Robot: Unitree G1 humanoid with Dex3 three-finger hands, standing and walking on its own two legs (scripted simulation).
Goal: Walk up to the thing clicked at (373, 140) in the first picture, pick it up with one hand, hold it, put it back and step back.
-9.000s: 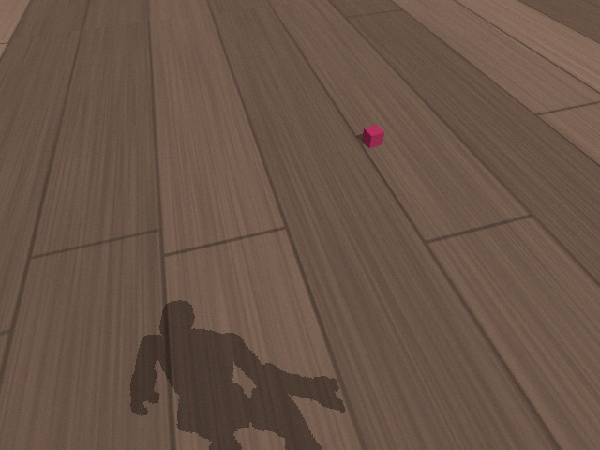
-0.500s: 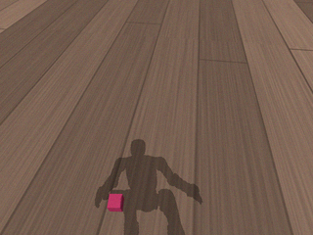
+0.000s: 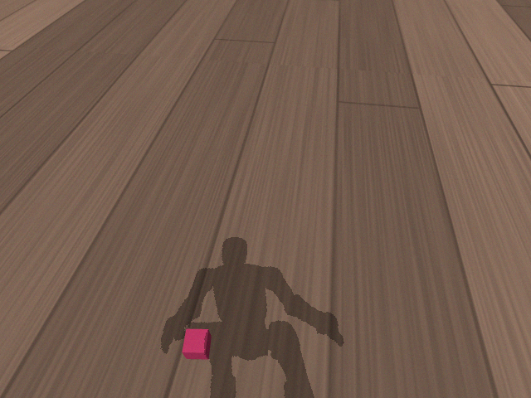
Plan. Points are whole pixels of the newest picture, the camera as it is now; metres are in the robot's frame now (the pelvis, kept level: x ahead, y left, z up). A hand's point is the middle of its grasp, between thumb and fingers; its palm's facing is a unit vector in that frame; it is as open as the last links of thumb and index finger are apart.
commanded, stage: stand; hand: left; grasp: from above
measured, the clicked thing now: (197, 344) +0.43 +0.27 -0.74
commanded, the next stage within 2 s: rise first in 0.78 s
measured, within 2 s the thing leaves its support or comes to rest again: neither
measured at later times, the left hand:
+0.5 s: hand out of the picture +0.06 +0.25 -0.16, palm faces -0.03 -0.94 -0.34, open 7.4 cm
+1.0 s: hand out of the picture +0.09 +0.25 -0.16, palm faces +0.04 -0.94 -0.33, open 7.7 cm
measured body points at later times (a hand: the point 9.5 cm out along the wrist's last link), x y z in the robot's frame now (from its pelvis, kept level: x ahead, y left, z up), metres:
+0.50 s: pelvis -0.01 +0.00 +0.00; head +0.00 +0.00 +0.45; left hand +0.06 +0.30 -0.13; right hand +0.07 -0.30 -0.13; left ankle +0.01 +0.15 -0.75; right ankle -0.02 -0.14 -0.75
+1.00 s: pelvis -0.01 +0.00 -0.01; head +0.02 +0.00 +0.44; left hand +0.09 +0.30 -0.13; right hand +0.08 -0.29 -0.13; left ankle +0.01 +0.15 -0.75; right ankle -0.02 -0.14 -0.75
